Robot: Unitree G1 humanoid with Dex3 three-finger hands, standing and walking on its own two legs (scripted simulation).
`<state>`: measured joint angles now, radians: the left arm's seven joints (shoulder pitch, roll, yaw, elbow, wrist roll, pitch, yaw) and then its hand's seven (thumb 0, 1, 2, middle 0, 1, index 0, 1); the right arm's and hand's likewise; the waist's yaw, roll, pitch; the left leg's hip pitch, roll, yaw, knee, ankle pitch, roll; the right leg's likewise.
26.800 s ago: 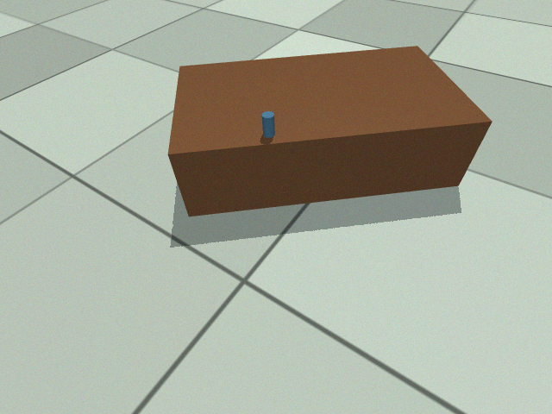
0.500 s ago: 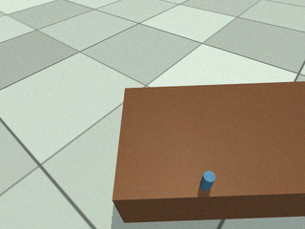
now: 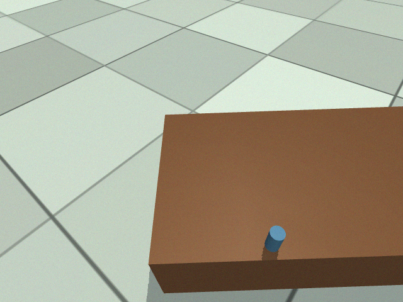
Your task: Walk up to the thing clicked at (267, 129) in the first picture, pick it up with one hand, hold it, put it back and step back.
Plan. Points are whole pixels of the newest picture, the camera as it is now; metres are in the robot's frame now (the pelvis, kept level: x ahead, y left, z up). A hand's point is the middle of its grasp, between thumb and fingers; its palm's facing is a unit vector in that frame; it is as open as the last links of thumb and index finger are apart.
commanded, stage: stand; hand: right
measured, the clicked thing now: (274, 239) +0.40 -0.22 -0.34
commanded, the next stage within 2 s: step back in 0.78 s
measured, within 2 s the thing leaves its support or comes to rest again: neither
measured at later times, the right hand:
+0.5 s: hand out of the picture +0.06 -0.26 -0.16, palm faces -0.02 +0.94 -0.34, open 7.3 cm
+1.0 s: hand out of the picture +0.05 -0.27 -0.17, palm faces -0.01 +0.93 -0.38, open 7.3 cm
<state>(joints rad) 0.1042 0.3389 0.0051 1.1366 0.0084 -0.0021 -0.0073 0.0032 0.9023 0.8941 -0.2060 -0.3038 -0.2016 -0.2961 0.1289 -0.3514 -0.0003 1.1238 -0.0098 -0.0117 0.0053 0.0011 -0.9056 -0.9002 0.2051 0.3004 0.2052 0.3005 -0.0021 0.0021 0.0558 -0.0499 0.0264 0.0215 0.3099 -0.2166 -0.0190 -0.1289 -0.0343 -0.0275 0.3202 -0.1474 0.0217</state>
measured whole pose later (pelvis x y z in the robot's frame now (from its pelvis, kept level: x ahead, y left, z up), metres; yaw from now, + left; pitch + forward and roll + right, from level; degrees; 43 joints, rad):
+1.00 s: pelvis -0.04 +0.01 -0.01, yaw -1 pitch -1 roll +0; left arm 0.07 0.37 0.05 0.98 0.02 0.03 0.01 0.00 0.90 0.89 -0.21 -0.30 -0.20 -0.30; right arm 0.08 -0.40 -0.05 1.01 0.01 0.05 0.02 0.00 -0.91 -0.90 0.21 0.30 0.21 0.30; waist 0.01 0.00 0.16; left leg -0.30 -0.01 -0.01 0.78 -0.45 0.02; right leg -0.31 -0.04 -0.01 0.51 -0.18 0.01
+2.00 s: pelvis -0.25 +0.05 -0.02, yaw -3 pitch -3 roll +0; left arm 0.11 0.39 0.08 0.78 0.02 0.09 0.01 0.00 0.90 0.89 -0.21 -0.30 -0.20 -0.30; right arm 0.18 -0.37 -0.04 0.87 -0.03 0.01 0.00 0.00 -0.90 -0.90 0.21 0.30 0.21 0.30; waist 0.00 -0.04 0.18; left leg -0.28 -0.01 -0.01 0.64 -0.32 0.02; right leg -0.48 0.10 0.13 1.05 -0.51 -0.02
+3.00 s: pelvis -0.59 -0.03 -0.03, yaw -5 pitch -2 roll +0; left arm 0.22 0.36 0.06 0.90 0.04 0.04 0.00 0.00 0.90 0.89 -0.21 -0.30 -0.20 -0.30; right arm 0.10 -0.42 -0.06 0.84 -0.02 0.08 -0.01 0.00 -0.90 -0.90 0.21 0.30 0.21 0.30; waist 0.04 0.04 0.14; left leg -0.54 -0.04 -0.14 0.94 -0.45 -0.01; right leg -0.26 0.02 0.03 0.68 -0.39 -0.02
